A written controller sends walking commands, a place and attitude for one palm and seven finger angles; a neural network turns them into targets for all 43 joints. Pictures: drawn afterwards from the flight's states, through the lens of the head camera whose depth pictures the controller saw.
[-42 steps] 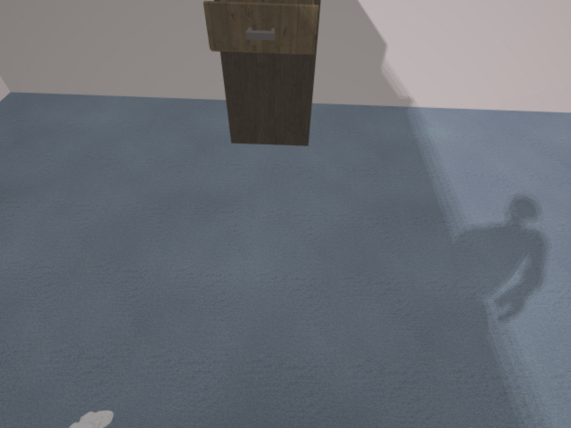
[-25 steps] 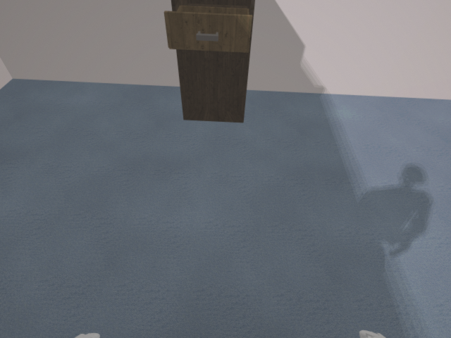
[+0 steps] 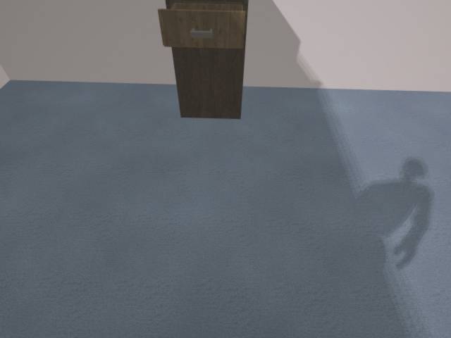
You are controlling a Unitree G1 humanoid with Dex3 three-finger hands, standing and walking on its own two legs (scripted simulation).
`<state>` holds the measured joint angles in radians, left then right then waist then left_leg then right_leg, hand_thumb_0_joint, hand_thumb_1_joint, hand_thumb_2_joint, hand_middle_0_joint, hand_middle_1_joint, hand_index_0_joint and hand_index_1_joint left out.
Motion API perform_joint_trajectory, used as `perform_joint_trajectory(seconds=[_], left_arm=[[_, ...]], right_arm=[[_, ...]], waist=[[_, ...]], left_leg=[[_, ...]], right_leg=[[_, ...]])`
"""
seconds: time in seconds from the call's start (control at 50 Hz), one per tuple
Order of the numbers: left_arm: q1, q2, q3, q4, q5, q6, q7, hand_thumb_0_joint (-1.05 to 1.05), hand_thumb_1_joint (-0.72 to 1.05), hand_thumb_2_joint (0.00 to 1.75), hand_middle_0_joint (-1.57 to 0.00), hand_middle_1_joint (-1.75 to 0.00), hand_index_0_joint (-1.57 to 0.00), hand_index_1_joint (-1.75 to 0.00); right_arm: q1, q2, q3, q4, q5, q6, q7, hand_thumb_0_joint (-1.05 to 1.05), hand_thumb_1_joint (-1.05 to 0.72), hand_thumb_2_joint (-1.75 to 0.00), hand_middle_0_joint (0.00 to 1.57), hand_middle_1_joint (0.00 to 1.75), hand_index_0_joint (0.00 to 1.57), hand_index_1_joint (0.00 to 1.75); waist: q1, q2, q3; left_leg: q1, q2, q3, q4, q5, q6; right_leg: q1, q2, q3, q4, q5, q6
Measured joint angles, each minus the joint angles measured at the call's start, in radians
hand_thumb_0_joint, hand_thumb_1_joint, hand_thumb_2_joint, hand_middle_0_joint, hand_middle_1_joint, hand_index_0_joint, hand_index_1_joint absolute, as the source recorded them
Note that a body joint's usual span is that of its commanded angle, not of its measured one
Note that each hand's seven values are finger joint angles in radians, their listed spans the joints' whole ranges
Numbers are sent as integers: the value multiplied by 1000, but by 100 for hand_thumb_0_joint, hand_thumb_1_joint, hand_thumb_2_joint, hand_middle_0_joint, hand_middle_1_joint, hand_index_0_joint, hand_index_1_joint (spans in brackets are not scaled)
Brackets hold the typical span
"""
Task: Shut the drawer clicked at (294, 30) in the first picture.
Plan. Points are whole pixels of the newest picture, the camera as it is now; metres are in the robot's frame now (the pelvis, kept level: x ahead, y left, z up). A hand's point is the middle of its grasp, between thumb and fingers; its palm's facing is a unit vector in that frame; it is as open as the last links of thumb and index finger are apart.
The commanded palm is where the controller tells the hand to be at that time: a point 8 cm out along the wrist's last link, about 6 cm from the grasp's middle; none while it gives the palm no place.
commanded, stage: look at it before walking up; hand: left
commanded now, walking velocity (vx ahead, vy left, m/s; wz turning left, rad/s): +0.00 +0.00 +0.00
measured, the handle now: (201, 32) +1.38 +0.19 -0.03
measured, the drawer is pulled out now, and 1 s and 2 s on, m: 0.30 0.30 0.30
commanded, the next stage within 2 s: walk to a spot facing it in 0.60 s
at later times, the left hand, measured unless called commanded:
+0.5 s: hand out of the picture +0.07 +0.24 -0.16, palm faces -0.02 -0.94 -0.33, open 7.4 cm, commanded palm none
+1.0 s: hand out of the picture +0.02 +0.20 -0.19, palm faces +0.02 -0.98 -0.19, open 7.4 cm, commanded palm none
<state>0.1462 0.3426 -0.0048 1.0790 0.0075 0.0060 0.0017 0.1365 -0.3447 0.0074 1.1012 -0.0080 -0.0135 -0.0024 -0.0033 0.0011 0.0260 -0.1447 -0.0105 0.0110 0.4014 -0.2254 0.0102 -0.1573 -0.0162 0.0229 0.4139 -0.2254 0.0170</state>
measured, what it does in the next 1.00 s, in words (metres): stands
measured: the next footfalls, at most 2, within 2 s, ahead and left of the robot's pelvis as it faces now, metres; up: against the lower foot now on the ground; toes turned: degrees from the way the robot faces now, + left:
right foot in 1.42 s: +0.35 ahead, -0.11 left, +0.00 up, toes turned -11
left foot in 1.88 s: +0.52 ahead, +0.12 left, +0.00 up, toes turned +7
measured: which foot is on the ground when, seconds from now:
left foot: down 0.00-1.00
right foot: down 0.00-1.00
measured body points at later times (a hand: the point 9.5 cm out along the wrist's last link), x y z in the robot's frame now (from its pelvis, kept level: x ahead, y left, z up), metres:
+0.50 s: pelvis +0.00 -0.01 +0.00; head +0.00 -0.01 +0.45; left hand +0.07 +0.29 -0.13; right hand +0.07 -0.30 -0.13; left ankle +0.00 +0.11 -0.74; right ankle +0.00 -0.13 -0.74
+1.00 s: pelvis +0.04 +0.01 -0.01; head +0.03 +0.02 +0.43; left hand +0.02 +0.25 -0.17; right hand +0.04 -0.25 -0.16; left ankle +0.00 +0.11 -0.74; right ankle +0.00 -0.13 -0.74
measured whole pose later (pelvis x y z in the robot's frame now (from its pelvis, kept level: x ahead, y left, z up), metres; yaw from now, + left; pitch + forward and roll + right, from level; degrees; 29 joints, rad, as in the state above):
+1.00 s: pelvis +0.04 +0.01 -0.01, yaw -1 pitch -1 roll -2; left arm 0.35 0.21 0.01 1.09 0.02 0.00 -0.01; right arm 0.30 -0.23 0.00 1.11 -0.02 -0.01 0.00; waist 0.01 0.01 -0.02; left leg -0.20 0.02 0.01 0.62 -0.40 0.02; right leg -0.18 0.01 0.02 0.54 -0.35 0.01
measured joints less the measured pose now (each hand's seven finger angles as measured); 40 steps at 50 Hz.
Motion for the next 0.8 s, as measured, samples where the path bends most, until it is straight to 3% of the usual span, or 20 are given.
perform_joint_trajectory(seconds=[0.8], left_arm=[[29, -22, 0, 9, 4, 3, 8, 0, 90, 90, -20, -30, -20, -30]], right_arm=[[5, 23, 3, 9, -7, 9, -1, 1, -91, -89, 20, 30, 20, 30]], waist=[[5, -4, -18]], left_leg=[[-3, 14, 2, 8, -10, -10]], right_leg=[[3, 14, 1, -10, 3, -7]])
